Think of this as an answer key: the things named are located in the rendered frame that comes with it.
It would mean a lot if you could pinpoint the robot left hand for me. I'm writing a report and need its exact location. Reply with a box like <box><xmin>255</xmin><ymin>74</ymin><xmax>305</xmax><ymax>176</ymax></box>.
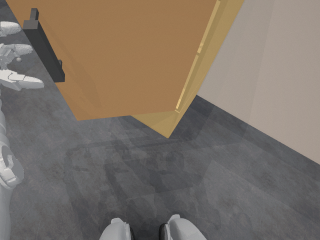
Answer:
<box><xmin>0</xmin><ymin>21</ymin><xmax>45</xmax><ymax>91</ymax></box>

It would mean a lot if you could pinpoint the robot left upper arm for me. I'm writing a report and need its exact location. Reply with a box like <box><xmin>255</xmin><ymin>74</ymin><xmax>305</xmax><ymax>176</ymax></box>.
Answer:
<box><xmin>0</xmin><ymin>144</ymin><xmax>24</xmax><ymax>240</ymax></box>

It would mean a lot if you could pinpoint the handle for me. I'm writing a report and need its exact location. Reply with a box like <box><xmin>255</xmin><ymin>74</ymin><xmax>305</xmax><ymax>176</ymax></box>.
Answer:
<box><xmin>22</xmin><ymin>8</ymin><xmax>65</xmax><ymax>83</ymax></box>

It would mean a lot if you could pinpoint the robot right shin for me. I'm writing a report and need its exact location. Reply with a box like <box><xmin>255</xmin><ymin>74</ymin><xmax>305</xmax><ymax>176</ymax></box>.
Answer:
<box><xmin>164</xmin><ymin>214</ymin><xmax>180</xmax><ymax>240</ymax></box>

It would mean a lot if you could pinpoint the robot left forearm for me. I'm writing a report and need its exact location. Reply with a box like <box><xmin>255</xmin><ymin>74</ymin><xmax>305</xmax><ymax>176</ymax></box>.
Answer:
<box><xmin>0</xmin><ymin>89</ymin><xmax>11</xmax><ymax>150</ymax></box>

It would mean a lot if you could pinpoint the cupboard door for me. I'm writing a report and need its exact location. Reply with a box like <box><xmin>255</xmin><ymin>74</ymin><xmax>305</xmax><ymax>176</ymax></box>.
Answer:
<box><xmin>6</xmin><ymin>0</ymin><xmax>217</xmax><ymax>121</ymax></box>

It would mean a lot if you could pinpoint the robot right thigh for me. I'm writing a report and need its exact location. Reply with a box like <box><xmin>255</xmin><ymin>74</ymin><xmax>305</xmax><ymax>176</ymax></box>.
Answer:
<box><xmin>164</xmin><ymin>218</ymin><xmax>207</xmax><ymax>240</ymax></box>

